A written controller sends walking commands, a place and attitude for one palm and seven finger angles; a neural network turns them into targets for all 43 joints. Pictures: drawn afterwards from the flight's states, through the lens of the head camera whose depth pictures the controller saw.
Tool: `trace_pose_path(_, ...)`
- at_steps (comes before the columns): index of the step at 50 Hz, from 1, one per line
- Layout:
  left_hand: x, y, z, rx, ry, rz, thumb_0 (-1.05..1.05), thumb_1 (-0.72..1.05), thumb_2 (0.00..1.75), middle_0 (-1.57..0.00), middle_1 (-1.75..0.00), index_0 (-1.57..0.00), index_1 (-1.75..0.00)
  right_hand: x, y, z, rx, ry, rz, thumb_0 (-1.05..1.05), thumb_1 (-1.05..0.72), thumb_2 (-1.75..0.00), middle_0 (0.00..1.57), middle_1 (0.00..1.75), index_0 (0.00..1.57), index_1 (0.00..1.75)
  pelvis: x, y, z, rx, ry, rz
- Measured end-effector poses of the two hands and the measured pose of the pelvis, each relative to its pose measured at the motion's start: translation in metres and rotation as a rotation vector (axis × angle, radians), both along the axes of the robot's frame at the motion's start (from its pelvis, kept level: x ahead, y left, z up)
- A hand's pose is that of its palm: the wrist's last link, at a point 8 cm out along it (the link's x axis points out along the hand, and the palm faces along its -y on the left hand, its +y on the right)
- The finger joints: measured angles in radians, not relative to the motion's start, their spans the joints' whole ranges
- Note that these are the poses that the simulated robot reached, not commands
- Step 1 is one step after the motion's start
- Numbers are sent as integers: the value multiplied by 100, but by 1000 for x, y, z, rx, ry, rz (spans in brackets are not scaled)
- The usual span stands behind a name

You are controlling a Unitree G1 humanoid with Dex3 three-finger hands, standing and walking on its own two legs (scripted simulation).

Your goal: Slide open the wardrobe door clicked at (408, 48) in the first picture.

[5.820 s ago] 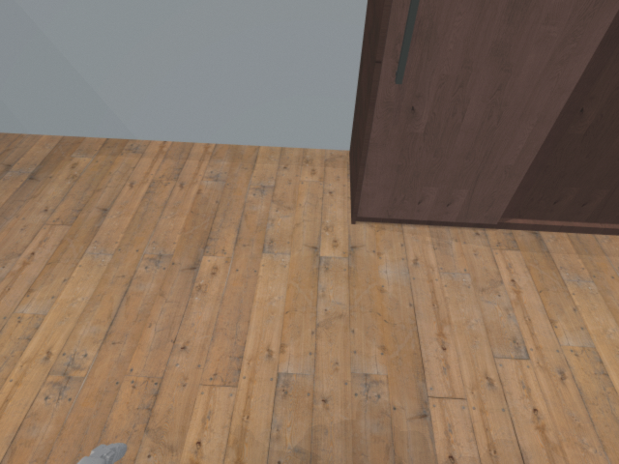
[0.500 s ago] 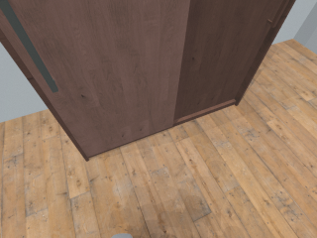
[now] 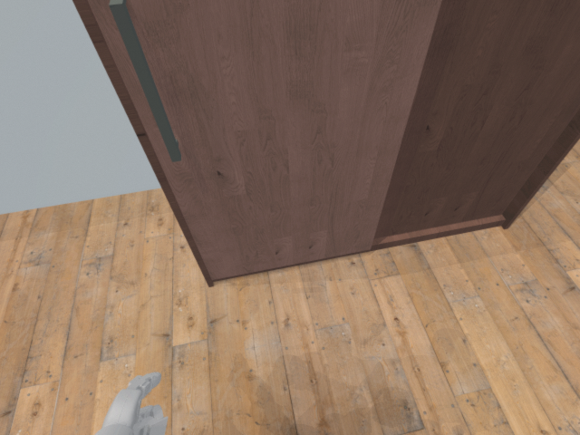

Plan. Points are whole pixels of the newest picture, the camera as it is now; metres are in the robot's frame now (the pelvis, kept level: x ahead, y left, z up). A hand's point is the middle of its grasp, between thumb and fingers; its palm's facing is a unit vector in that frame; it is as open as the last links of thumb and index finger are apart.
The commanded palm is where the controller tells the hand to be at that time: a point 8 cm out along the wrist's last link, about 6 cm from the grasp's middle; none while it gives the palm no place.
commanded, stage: turn to face it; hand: left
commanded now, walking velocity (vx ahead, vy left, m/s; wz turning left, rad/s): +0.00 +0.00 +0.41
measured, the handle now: (152, 89) +0.68 +0.28 +0.10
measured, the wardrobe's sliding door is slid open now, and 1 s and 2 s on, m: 0.00 0.00 0.00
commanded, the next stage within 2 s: take the last steps up to it in 0.28 s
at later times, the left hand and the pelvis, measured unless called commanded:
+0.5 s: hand out of the picture -0.06 +0.24 -0.18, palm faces +0.26 -0.94 -0.22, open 7.4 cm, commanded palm none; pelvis -0.01 +0.03 +0.00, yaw +12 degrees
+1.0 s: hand out of the picture +0.13 +0.21 -0.15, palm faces +0.18 -0.96 -0.22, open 7.4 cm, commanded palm none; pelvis +0.09 +0.01 +0.00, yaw +12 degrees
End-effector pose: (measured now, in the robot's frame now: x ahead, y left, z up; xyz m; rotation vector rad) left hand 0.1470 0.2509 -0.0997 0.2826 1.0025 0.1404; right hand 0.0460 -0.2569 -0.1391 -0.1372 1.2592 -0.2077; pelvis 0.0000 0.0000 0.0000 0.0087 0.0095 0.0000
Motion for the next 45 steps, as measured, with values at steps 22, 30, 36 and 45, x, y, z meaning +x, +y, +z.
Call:
trace_pose_path(22,-207,22,-48,-106,319,361,0,90,90,-21,-30,-20,-30,75,48,18,-55,-48,299,0,-91,-90,20,30,20,30,-15,24,-4,-7,-33,211)
trace_pose_path(30,-222,38,-39,-153,362,370,1,91,90,-20,-30,-20,-30,67,90,40,-41,-92,321,0,-90,-90,20,30,20,30,-8,45,16,-36,-40,222)
trace_pose_path(36,-191,40,-31,-161,310,351,1,91,90,-20,-30,-20,-30,38,85,34,-35,-16,258,0,-92,-90,20,30,20,30,7,52,20,-25,-36,227)
trace_pose_path(45,-97,27,-22,-135,238,280,1,91,90,-20,-30,-20,-30,-18,65,15,16,212,140,0,-91,-90,20,30,20,30,48,36,16,4,-29,218)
